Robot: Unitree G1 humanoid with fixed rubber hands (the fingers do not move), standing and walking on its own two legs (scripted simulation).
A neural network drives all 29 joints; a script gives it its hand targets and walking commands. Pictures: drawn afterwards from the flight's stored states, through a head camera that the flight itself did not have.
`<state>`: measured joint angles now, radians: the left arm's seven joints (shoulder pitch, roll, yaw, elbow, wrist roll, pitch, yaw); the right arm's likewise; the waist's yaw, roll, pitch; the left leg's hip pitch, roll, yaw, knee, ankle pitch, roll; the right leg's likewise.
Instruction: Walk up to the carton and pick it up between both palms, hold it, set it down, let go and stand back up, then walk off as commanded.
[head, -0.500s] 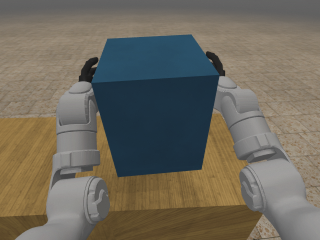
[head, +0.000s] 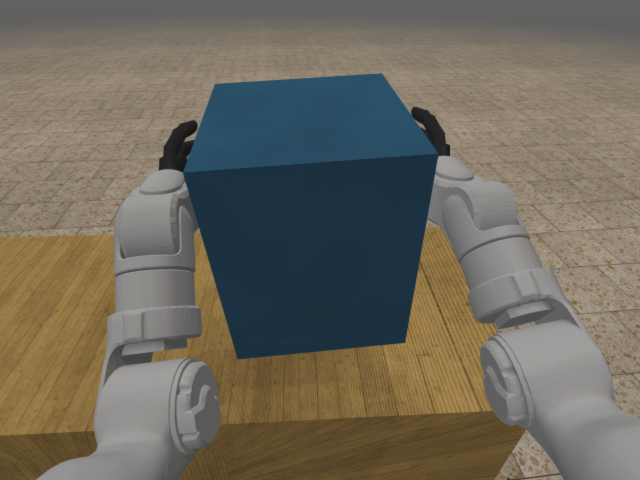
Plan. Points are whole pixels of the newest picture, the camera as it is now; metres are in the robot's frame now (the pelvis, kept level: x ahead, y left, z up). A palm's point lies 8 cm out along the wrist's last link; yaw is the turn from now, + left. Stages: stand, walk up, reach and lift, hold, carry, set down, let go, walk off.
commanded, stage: hold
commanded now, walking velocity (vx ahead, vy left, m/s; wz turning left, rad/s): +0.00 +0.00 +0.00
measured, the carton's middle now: (310, 214) +0.36 +0.00 +0.23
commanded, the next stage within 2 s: none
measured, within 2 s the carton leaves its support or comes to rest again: neither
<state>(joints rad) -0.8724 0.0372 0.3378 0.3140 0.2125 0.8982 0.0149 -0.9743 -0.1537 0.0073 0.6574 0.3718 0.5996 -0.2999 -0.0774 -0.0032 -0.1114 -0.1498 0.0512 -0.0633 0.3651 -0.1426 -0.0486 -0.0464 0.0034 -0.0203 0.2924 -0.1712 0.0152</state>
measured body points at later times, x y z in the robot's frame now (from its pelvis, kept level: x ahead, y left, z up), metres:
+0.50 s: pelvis +0.00 +0.00 +0.00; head -0.08 +0.01 +0.44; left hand +0.38 +0.15 +0.27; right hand +0.38 -0.15 +0.28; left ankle +0.04 +0.15 -0.75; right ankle +0.00 -0.13 -0.75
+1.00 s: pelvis +0.00 +0.00 +0.00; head -0.08 +0.02 +0.44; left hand +0.39 +0.15 +0.27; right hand +0.39 -0.15 +0.28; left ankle +0.04 +0.15 -0.75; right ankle +0.00 -0.13 -0.75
